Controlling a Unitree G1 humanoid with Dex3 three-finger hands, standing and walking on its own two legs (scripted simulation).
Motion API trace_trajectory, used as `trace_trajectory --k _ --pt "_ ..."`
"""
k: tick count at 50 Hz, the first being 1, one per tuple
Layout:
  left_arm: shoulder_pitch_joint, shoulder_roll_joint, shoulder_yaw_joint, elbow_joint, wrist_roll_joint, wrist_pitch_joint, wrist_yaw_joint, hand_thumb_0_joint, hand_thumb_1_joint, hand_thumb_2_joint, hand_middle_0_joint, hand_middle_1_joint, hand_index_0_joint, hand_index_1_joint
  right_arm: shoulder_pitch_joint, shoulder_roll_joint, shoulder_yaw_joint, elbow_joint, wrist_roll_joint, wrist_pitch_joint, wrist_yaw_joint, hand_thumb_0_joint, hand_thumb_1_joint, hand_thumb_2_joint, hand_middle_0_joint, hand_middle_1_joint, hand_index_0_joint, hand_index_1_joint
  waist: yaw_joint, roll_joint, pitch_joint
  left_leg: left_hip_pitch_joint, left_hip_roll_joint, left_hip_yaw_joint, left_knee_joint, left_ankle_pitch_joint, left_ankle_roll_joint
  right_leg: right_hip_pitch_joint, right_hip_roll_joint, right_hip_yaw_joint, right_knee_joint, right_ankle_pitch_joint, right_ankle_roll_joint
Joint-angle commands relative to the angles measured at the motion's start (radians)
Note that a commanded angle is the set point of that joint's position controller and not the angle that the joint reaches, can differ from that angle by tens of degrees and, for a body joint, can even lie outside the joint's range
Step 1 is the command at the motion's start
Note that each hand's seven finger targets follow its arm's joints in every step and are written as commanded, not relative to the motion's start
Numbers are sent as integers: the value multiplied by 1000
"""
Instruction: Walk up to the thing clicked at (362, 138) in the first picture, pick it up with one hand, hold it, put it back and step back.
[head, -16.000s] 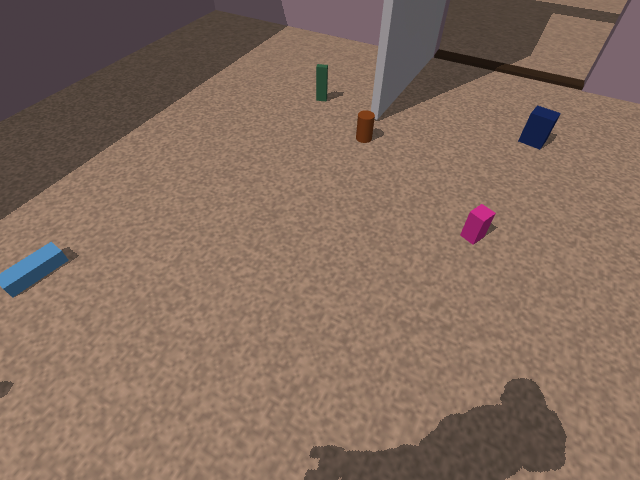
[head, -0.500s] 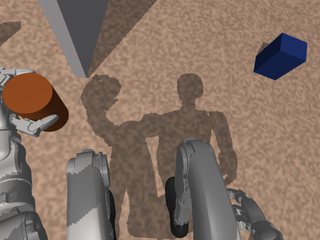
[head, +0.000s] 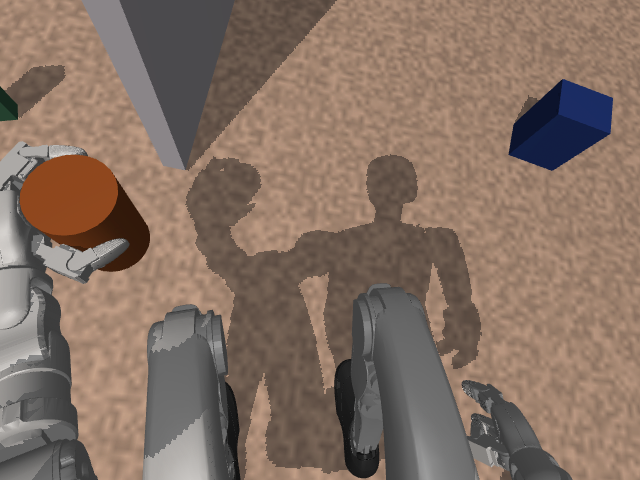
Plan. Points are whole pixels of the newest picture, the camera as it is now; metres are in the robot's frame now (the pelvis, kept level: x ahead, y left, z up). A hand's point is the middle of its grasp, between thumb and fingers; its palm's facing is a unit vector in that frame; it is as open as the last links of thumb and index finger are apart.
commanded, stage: lift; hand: left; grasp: from the side
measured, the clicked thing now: (95, 220) +0.43 +0.23 -0.06
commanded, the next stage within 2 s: hold in 1.98 s
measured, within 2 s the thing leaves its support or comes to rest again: neither
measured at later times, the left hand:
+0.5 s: hand out of the picture +0.40 +0.23 +0.12, palm faces +0.17 -0.98 -0.07, open 11.8 cm
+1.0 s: hand out of the picture +0.40 +0.22 +0.27, palm faces +0.16 -0.99 -0.05, open 11.8 cm
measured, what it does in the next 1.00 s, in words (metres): rises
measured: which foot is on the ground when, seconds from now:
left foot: down 0.00-1.00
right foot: down 0.00-1.00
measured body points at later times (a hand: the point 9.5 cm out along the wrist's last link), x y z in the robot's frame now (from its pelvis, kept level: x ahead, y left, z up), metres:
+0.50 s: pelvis +0.02 +0.00 +0.12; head +0.18 +0.03 +0.54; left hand +0.38 +0.28 +0.13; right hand +0.18 -0.25 +0.00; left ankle +0.08 +0.12 -0.36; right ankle +0.10 -0.13 -0.36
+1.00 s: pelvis +0.05 +0.01 +0.25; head +0.16 +0.03 +0.69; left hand +0.38 +0.27 +0.27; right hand +0.20 -0.24 +0.15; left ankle +0.08 +0.12 -0.36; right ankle +0.10 -0.13 -0.36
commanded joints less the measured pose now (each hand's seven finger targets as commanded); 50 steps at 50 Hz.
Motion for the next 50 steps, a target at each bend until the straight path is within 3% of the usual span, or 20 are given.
trace_trajectory --k 1,6,9,11,15,17,18,20,25,28,30,32,37,39,40,43,44,47,49,50 --pt "-382 282 54 -444 -86 -120 12 0 -157 1207 -1247 -1417 -1274 -1414 122 -194 -79 -79 18 -27 -23 0 -953 -909 200 299 199 299 26 211 -768 583 -32 26 -341 157 23 397 46 -5 -283 179 -51" --pt "-319 254 38 -513 -101 -79 28 0 -125 1221 -1248 -1416 -1274 -1413 123 -185 -85 -96 34 -37 -35 0 -944 -907 200 299 199 299 40 182 -769 627 -31 28 -392 150 26 450 46 6 -354 175 -49" --pt "-286 226 3 -579 -96 -56 37 0 -105 1219 -1235 -1409 -1264 -1403 114 -175 -88 -112 44 -40 -42 0 -937 -905 200 299 200 299 40 198 -746 667 -28 16 -445 132 23 468 45 7 -391 168 -49" --pt "-261 232 21 -600 -105 -37 54 0 -125 1217 -1235 -1402 -1262 -1399 104 -174 -84 -125 54 -45 -48 0 -934 -905 200 299 199 299 57 175 -742 703 -26 5 -480 121 23 498 45 8 -417 164 -48" --pt "-219 176 -26 -690 -109 -2 84 0 -92 1232 -1214 -1404 -1244 -1398 110 -158 -87 -138 64 -49 -57 0 -930 -904 200 299 200 299 48 175 -744 792 -24 4 -535 167 22 559 46 10 -482 196 -46" --pt "-168 196 -4 -712 -100 19 110 0 -45 1241 -1214 -1399 -1242 -1394 104 -153 -87 -149 71 -53 -63 0 -923 -903 200 299 200 299 66 161 -741 823 -22 1 -573 176 21 610 45 11 -516 206 -44" --pt "-177 180 -31 -734 -96 24 116 0 -69 1239 -1212 -1398 -1241 -1393 97 -146 -86 -149 74 -54 -65 0 -923 -902 200 299 200 299 56 164 -713 828 -22 -1 -592 145 21 612 46 13 -537 184 -43" --pt "-148 194 -12 -757 -97 36 133 0 -72 1235 -1198 -1389 -1225 -1385 101 -143 -85 -154 78 -54 -71 0 -924 -903 200 299 200 299 59 149 -714 857 -22 1 -627 156 22 676 47 16 -575 197 -39" --pt "-72 133 -94 -839 -98 73 155 0 -57 1237 -1183 -1379 -1208 -1377 107 -126 -79 -156 86 -63 -85 0 -922 -903 200 300 200 300 55 157 -681 992 -17 -1 -722 208 14 786 50 16 -679 242 -35" --pt "-34 130 -98 -854 -97 91 170 0 -85 1222 -1170 -1365 -1196 -1363 110 -110 -70 -150 88 -75 -92 0 -919 -902 200 300 200 299 58 140 -663 1043 -20 7 -768 248 15 865 54 18 -745 280 -33" --pt "-18 85 -143 -851 -98 102 175 0 -67 1227 -1168 -1375 -1195 -1370 121 -109 -69 -141 85 -81 -98 0 -921 -903 200 300 200 300 43 147 -625 1097 -17 0 -809 288 10 893 55 12 -781 316 -32" --pt "-25 105 -131 -835 -90 106 186 0 -98 1227 -1166 -1368 -1192 -1366 129 -104 -64 -122 85 -87 -102 0 -916 -901 200 300 200 300 46 145 -590 1126 -18 4 -836 325 11 931 56 13 -819 345 -32" --pt "-22 91 -117 -751 -84 100 194 0 -70 1252 -1185 -1386 -1209 -1387 114 -98 -59 -121 83 -95 -108 0 -910 -900 200 300 200 300 50 116 -468 1170 -14 -4 -953 239 9 986 56 12 -914 282 -30" --pt "-3 93 -117 -737 -83 92 189 0 -90 1243 -1186 -1383 -1210 -1383 118 -96 -57 -120 80 -95 -104 0 -912 -900 200 300 200 300 65 135 -471 1224 -14 -7 -988 284 2 1025 53 9 -938 314 -31" --pt "21 64 -147 -716 -82 91 181 0 -83 1236 -1193 -1383 -1217 -1382 117 -100 -57 -122 80 -97 -103 0 -915 -900 200 300 200 300 63 132 -448 1256 -11 -13 -1013 289 -1 1022 56 2 -947 314 -32" --pt "11 69 -158 -734 -85 81 165 0 -95 1216 -1192 -1367 -1217 -1366 129 -94 -54 -128 78 -98 -100 0 -919 -902 200 300 200 300 61 128 -502 1329 -15 7 -1022 427 -1 1123 58 -1 -985 427 -33" --pt "20 52 -184 -735 -83 78 161 0 -106 1215 -1197 -1367 -1219 -1368 125 -93 -53 -129 77 -100 -98 0 -920 -902 200 300 200 300 61 133 -483 1333 -18 15 -1033 422 0 1137 58 3 -1002 430 -33" --pt "20 53 -169 -724 -88 71 159 0 -108 1204 -1197 -1361 -1217 -1364 137 -97 -57 -114 74 -100 -94 0 -922 -903 200 300 200 300 67 140 -438 1364 -14 14 -1081 407 -4 1151 57 2 -1038 409 -34" --pt "20 49 -170 -740 -87 68 167 0 -122 1197 -1201 -1360 -1221 -1363 129 -89 -54 -128 74 -101 -95 0 -925 -903 200 300 200 300 72 114 -469 1386 -15 16 -1097 420 0 1206 56 3 -1064 428 -32" --pt "22 32 -189 -742 -85 67 169 0 -127 1194 -1195 -1357 -1217 -1358 124 -89 -52 -133 73 -101 -93 0 -922 -902 200 300 200 300 63 109 -444 1389 -16 16 -1115 401 -1 1210 59 -1 -1076 413 -32"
